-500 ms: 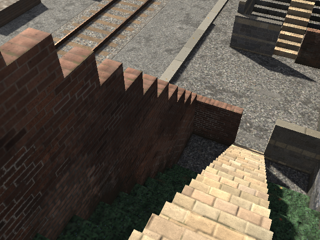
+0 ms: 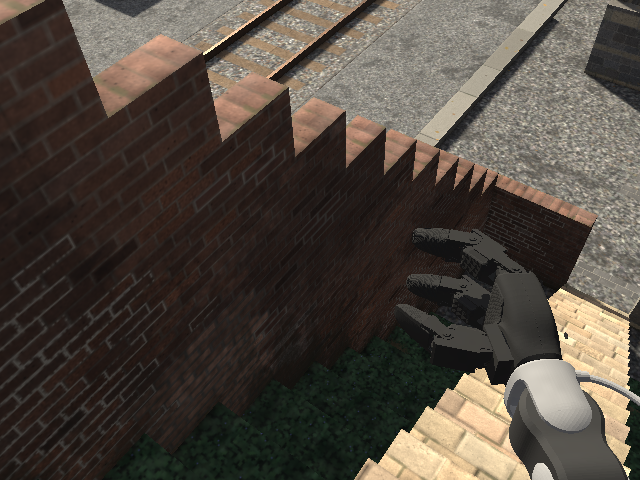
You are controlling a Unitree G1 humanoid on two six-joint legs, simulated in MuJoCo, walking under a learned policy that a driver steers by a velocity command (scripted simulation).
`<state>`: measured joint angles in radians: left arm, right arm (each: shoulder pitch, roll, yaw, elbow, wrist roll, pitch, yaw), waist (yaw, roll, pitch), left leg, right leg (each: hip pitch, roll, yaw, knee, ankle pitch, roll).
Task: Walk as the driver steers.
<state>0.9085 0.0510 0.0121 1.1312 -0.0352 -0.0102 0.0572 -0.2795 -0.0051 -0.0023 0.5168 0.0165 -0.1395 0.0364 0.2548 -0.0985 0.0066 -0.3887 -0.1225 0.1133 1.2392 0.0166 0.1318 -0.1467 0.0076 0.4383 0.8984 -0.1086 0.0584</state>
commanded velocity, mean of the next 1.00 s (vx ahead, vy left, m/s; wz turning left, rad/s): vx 0.32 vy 0.00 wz -0.49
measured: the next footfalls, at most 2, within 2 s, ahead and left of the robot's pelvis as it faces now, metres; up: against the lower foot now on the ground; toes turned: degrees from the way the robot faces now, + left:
right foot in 0.32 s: +0.43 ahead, +0.06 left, -0.63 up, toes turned -4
left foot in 0.36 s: +0.32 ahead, +0.11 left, -0.48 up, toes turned -9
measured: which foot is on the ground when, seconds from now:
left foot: down 0.00-0.10, up 0.12-0.34, down 0.36-0.40, up 0.42-0.48, down 0.50-0.72, up 0.74-1.00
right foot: up 0.00-0.30, down 0.32-0.48, up 0.50-0.72, down 0.74-1.00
